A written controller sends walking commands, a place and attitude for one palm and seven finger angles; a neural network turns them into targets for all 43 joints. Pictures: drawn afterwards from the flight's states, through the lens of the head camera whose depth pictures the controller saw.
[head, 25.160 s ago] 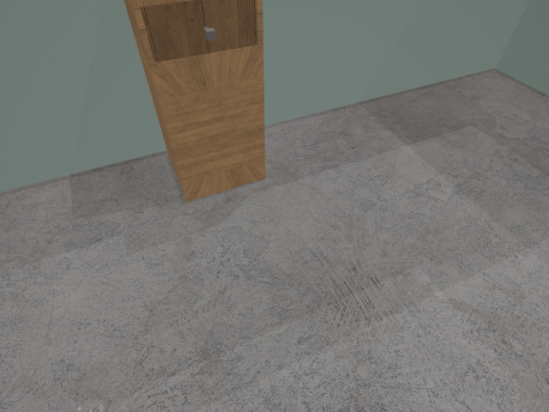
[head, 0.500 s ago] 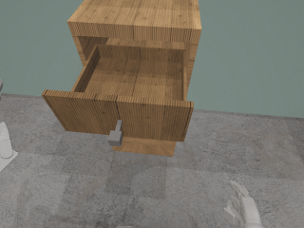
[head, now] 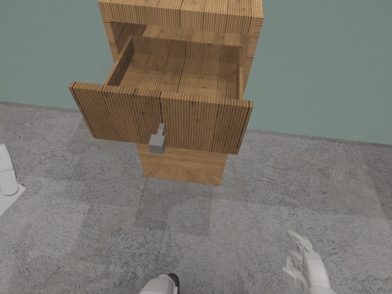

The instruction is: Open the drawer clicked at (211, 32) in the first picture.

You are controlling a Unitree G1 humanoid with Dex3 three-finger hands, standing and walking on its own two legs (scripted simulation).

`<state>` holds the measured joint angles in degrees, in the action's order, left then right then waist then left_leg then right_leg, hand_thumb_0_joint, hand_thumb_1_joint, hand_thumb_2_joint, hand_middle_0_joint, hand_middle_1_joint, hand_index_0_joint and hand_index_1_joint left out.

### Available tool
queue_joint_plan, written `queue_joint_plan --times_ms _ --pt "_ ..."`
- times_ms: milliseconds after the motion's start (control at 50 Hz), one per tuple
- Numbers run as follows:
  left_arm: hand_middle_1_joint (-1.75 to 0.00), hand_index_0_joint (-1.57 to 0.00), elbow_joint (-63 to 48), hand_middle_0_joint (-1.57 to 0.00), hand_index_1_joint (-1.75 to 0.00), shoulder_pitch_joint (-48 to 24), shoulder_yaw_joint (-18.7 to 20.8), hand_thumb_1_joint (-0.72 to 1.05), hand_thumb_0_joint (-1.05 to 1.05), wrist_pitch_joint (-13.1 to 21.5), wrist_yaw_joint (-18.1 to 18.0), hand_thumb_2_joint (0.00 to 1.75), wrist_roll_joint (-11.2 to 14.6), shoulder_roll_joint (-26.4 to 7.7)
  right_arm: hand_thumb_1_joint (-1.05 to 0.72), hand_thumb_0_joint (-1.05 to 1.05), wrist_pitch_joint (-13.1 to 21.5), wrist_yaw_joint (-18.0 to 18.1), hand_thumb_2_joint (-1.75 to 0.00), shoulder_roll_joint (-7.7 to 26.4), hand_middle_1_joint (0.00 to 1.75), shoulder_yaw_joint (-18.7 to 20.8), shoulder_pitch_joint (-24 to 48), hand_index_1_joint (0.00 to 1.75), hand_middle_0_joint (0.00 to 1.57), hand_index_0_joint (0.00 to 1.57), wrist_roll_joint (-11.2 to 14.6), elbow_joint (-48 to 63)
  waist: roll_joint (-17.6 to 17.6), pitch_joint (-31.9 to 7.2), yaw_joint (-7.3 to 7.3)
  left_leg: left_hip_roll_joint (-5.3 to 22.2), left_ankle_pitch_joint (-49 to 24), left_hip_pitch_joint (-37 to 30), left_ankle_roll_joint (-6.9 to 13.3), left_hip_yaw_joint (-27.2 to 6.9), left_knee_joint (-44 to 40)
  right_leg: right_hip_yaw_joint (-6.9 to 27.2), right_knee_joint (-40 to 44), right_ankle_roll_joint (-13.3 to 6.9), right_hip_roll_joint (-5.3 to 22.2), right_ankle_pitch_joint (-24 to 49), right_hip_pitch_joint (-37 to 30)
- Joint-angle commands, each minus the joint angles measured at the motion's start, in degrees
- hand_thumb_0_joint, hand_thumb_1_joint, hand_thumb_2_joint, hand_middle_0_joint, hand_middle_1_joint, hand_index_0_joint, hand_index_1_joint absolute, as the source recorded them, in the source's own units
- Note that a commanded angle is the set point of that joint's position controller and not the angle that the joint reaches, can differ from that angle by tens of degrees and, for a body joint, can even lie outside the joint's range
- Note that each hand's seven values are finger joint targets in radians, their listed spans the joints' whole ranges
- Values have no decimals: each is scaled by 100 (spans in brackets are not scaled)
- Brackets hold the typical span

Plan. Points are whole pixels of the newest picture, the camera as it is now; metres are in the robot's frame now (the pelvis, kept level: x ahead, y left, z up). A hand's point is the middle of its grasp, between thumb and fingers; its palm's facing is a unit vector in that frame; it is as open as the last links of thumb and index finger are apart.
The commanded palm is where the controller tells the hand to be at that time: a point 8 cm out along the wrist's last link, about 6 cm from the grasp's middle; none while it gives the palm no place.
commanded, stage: step back with the hand held close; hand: left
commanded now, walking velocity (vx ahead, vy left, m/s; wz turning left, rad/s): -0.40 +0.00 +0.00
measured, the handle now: (159, 137) +0.42 +0.13 +0.04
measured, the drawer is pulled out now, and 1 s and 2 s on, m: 0.28 0.28 0.28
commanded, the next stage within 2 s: stop stepping back and stand still in 0.26 s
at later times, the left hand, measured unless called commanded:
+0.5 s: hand out of the picture +0.06 +0.23 +0.23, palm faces +0.37 -0.80 -0.48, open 7.4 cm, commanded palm +0.00 +0.27 +0.23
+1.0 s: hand out of the picture -0.02 +0.22 +0.22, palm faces +0.40 -0.76 -0.51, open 7.4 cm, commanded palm -0.08 +0.27 +0.23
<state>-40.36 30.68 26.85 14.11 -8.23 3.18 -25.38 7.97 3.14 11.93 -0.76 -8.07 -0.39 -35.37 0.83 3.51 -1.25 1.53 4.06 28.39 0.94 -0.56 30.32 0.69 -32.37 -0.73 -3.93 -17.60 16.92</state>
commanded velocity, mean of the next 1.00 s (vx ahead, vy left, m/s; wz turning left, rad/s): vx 0.02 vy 0.02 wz -0.01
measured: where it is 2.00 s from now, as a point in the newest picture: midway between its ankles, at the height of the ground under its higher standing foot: outside the picture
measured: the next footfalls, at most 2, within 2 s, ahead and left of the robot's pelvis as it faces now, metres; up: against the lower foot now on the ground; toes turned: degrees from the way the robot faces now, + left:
left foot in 0.18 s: +0.07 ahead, +0.10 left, +0.00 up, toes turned +1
right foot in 0.52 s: -0.17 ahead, -0.11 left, +0.00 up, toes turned +3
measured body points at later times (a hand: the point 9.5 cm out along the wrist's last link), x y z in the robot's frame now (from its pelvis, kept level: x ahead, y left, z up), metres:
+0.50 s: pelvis -0.14 -0.01 +0.00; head -0.11 +0.02 +0.45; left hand +0.04 +0.27 +0.25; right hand +0.06 -0.21 -0.06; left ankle +0.03 +0.10 -0.72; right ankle -0.24 -0.10 -0.71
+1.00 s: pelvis -0.21 -0.01 +0.00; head -0.21 -0.01 +0.45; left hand -0.04 +0.26 +0.25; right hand -0.07 -0.24 -0.09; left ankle -0.18 +0.11 -0.71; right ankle -0.24 -0.09 -0.73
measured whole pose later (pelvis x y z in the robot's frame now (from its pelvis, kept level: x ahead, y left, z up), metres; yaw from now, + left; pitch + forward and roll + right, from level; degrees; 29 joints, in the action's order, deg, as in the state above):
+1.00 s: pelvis -0.21 -0.01 +0.00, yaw +0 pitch +0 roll +0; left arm -38.7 32.8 26.8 14.1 -8.9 1.9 -26.9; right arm 8.6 3.1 10.3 -1.2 -14.8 0.3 -35.8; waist -1.0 0.1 1.6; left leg 3.1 21.5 22.3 0.3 4.3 41.2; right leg -5.4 -34.8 -3.5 -0.6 -21.0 13.9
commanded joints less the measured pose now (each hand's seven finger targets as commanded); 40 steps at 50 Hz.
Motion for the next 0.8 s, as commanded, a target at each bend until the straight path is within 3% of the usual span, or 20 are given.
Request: queue_joint_plan --times_ms 0,60,100,120,140,160,200,260,340,380,420,440,460,480,500,520,560,660,720,780 --pt "-30 -20 -1166 -20 -30 236 771 90 0 349 -122 90 145 -1223 -90 0 235 61 -90 712 30 403 273 30 20 20 151 845 -551 -1517 126 -217 1175 -1544 -194 107 913 1265 1539 -498 1582 707 597" --pt "-30 -20 -809 -20 -30 21 841 90 0 173 -177 90 16 -1207 -90 0 -30 102 -90 471 30 317 484 30 20 20 69 804 -1081 -805 81 -190 2060 -593 -252 -119 2046 1355 1559 -934 2126 2167 620" --pt "-30 -20 -644 -20 -30 -162 755 90 0 104 -142 90 -54 -1146 -90 0 -108 183 -90 456 30 205 469 30 20 20 58 764 -789 -503 194 -111 1509 -787 -241 18 337 610 966 -513 1505 3301 326" --pt "-30 -20 -756 -20 -30 -360 743 90 0 121 -125 90 -49 -1231 -90 0 -115 218 -90 646 30 246 521 30 20 20 71 741 -85 -465 237 -24 -36 -1137 -239 -19 -704 249 512 -204 1069 2817 372" --pt "-30 -20 -813 -20 -30 -218 623 90 0 185 -88 90 -36 -1078 -90 0 -80 230 -90 793 30 317 565 30 20 20 46 812 1090 -718 54 794 -1758 -1023 67 -913 -1154 -105 -189 134 373 1546 162" --pt "-30 -20 -946 -20 -30 -116 683 90 0 283 -55 90 48 -1197 -90 0 36 173 -90 770 30 369 386 30 20 20 55 841 1347 -1252 -31 1442 -2416 -1252 368 -1289 -1411 -62 -990 111 147 -534 -52" --pt "-30 -20 -1044 -20 -30 174 701 90 0 336 2 90 126 -1117 -90 0 206 91 -90 782 30 453 211 30 20 20 -99 905 1185 -1569 -19 1848 -1395 -1054 738 -1740 -1619 220 -2460 46 -55 -1676 95" --pt "-30 -20 -1477 -20 -30 101 393 90 0 216 -32 90 100 -840 -90 0 362 -49 -90 769 30 426 100 30 20 20 -47 730 808 -1761 26 1671 -2630 -2025 817 -1060 -1036 222 -2595 149 46 -1155 593" --pt "-30 -20 -1623 -20 -30 -155 496 90 0 9 -68 90 162 -1006 -90 0 428 -72 -90 744 30 349 353 30 20 20 -67 697 1104 -1405 57 1472 -92 -1164 669 -920 -1789 -102 -2639 123 -38 -1330 122" --pt "-30 -20 -1541 -20 -30 -10 632 90 0 -43 -120 90 195 -1063 -90 0 373 -85 -90 682 30 299 279 30 20 20 -56 793 1310 -1285 69 1159 2088 -743 382 -690 -2349 -489 -1758 -5 -160 -1531 -519" --pt "-30 -20 -1465 -20 -30 179 880 90 0 -102 -175 90 205 -1280 -90 0 276 -71 -90 675 30 307 230 30 20 20 -73 878 1647 -1223 71 735 2818 -367 -5 -315 -2372 -901 -307 -158 -337 -1659 -1260" --pt "-30 -20 -1341 -20 -30 246 780 90 0 -106 -138 90 207 -1124 -90 0 207 -75 -90 614 30 282 188 30 20 20 -55 910 1298 -1063 90 358 2857 -268 -224 3 -1842 -882 840 -270 -216 -1511 -1398" --pt "-30 -20 -1321 -20 -30 331 899 90 0 -79 -112 90 166 -1301 -90 0 120 -89 -90 547 30 290 77 30 20 20 -3 890 113 -931 191 -111 2384 -802 -376 436 -121 133 2060 -564 746 -1559 -410" --pt "-30 -20 -1418 -20 -30 279 1076 90 0 -27 -127 90 181 -1579 -90 0 0 -68 -90 582 30 269 94 30 20 20 -35 863 -1163 -706 143 -378 1695 -1115 -427 189 2252 2066 2913 -1082 2300 -2198 1280" --pt "-30 -20 -1609 -20 -30 -337 1260 90 0 104 -192 90 170 -1843 -90 0 -77 -54 -90 645 30 211 128 30 20 20 -131 774 -1036 -555 204 -63 1429 -397 -384 -88 2999 1884 2713 -1310 2728 -1160 1265" --pt "-30 -20 -1349 -20 -30 -665 1090 90 0 116 -177 90 91 -1597 -90 0 -10 -87 -90 519 30 151 22 30 20 20 -36 736 -1322 -869 198 -85 1505 24 -362 -90 3084 1767 2448 -1176 2523 -1275 587" --pt "-30 -20 -469 -20 -30 -208 677 90 0 -53 -168 90 18 -967 -90 0 2 56 -90 591 30 258 26 30 20 20 75 672 -642 -366 237 108 1493 41 -231 89 2119 946 1936 -771 1971 -32 108" --pt "-30 -20 -283 -20 -30 -407 274 90 0 62 -196 90 -121 -810 -90 0 198 188 -90 690 30 232 -164 30 20 20 45 596 -369 -270 208 40 1263 -1326 127 569 -518 440 1132 -323 1474 651 -146" --pt "-30 -20 -688 -20 -30 -381 414 90 0 178 -176 90 -119 -1049 -90 0 307 185 -90 910 30 383 -197 30 20 20 140 784 -10 -817 174 665 -811 -1962 308 39 -310 53 236 35 886 2168 -456" --pt "-30 -20 -1326 -20 -30 -155 454 90 0 338 -181 90 -142 -1041 -90 0 405 91 -90 730 30 266 -206 30 20 20 62 736 1056 -889 195 1076 -659 -1812 448 -702 -911 -598 -579 107 438 -251 43"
